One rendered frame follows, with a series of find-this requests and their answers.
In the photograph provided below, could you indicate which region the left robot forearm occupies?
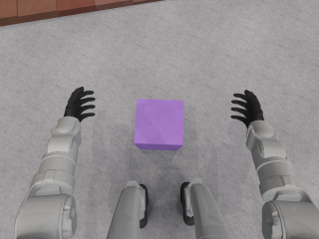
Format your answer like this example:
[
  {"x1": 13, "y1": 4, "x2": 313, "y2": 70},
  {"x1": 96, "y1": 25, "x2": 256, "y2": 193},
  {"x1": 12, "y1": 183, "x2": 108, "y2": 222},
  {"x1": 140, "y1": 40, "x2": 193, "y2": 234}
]
[{"x1": 14, "y1": 116, "x2": 82, "y2": 239}]

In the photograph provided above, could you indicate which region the right robot forearm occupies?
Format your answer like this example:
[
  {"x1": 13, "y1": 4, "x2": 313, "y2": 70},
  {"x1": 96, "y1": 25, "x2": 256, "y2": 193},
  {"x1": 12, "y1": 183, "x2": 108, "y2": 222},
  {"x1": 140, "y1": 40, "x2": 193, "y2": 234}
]
[{"x1": 246, "y1": 119, "x2": 319, "y2": 210}]

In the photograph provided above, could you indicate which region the robot right upper arm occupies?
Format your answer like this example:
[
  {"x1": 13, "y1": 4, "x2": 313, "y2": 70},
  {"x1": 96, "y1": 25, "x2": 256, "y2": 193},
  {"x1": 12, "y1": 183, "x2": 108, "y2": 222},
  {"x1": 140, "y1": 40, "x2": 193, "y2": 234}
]
[{"x1": 261, "y1": 200, "x2": 319, "y2": 239}]

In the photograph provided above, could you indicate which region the left robot thigh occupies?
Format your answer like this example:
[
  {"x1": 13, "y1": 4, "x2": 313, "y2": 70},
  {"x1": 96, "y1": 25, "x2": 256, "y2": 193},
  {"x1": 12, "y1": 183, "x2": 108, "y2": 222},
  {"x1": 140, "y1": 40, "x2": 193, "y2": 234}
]
[{"x1": 106, "y1": 185, "x2": 146, "y2": 239}]

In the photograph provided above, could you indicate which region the carton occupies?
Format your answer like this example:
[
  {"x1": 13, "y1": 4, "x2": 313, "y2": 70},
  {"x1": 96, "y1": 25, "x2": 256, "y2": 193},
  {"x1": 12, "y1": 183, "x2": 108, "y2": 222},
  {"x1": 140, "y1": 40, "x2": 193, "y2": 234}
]
[{"x1": 134, "y1": 99, "x2": 184, "y2": 151}]

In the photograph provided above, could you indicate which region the right robot hand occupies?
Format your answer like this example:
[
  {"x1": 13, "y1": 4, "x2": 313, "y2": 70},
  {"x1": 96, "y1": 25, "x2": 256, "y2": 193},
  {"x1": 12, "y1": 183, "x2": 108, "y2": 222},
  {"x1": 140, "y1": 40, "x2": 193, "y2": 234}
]
[{"x1": 231, "y1": 90, "x2": 264, "y2": 128}]

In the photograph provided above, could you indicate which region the robot left upper arm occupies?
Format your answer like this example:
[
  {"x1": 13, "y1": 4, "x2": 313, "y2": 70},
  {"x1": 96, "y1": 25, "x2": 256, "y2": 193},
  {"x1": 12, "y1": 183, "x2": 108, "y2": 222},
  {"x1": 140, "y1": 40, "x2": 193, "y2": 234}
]
[{"x1": 16, "y1": 193, "x2": 78, "y2": 239}]

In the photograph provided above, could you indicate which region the robot right shin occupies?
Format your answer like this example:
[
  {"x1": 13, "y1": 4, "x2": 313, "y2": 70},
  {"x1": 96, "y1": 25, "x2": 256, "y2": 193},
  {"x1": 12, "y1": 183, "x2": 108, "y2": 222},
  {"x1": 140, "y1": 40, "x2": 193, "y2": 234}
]
[{"x1": 185, "y1": 178, "x2": 209, "y2": 216}]

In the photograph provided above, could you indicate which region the left robot hand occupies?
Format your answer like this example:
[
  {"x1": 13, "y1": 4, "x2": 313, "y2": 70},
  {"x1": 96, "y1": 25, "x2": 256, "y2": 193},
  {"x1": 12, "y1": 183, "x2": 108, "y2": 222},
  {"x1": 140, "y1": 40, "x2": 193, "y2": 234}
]
[{"x1": 64, "y1": 87, "x2": 96, "y2": 123}]

